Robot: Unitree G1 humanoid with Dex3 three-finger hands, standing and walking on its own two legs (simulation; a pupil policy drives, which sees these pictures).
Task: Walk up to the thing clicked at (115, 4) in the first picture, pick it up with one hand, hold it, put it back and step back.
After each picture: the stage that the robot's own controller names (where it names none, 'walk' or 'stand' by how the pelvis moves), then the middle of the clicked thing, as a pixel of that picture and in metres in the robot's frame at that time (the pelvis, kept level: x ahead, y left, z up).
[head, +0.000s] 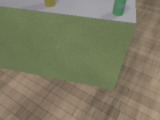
stand; (119, 4) +0.87 -0.19 +0.03
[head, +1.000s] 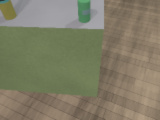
walk; (84, 10) +0.76 +0.05 +0.05
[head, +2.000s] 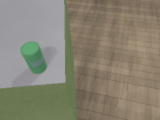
stand; (34, 58) +0.42 +0.22 +0.04
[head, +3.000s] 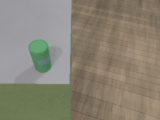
stand; (41, 56) +0.43 +0.18 +0.04
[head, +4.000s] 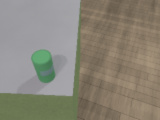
stand; (44, 67) +0.38 +0.18 +0.04
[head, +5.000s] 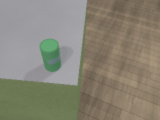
stand; (51, 56) +0.43 +0.15 +0.04
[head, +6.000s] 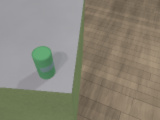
stand; (44, 63) +0.40 +0.17 +0.03
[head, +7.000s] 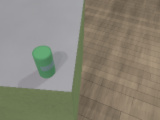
stand; (44, 62) +0.41 +0.17 +0.03
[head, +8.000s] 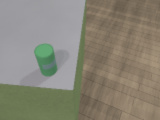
stand; (46, 60) +0.41 +0.17 +0.03
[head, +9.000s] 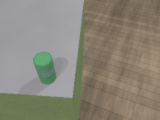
stand; (45, 68) +0.39 +0.17 +0.03
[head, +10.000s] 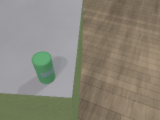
stand; (44, 68) +0.39 +0.17 +0.03
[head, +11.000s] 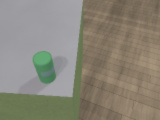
stand; (45, 68) +0.39 +0.17 +0.03
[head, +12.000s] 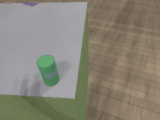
rise first; (48, 71) +0.39 +0.18 +0.03
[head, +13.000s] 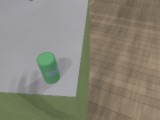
go down; (49, 68) +0.39 +0.18 +0.03
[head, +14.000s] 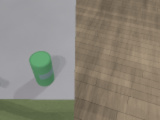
go down; (43, 69) +0.37 +0.16 +0.05
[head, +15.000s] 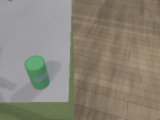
approach; (38, 73) +0.38 +0.18 +0.05
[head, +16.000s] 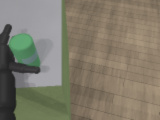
close; (26, 54) +0.40 +0.19 +0.08
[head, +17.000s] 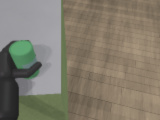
lift; (25, 60) +0.39 +0.19 +0.08
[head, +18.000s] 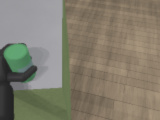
lift; (21, 64) +0.37 +0.20 +0.08
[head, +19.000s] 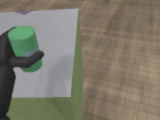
lift; (27, 50) +0.33 +0.18 +0.23
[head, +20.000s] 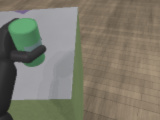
hold; (29, 43) +0.33 +0.16 +0.25
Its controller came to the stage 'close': yes
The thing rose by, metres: 0.20
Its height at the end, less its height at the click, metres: +0.20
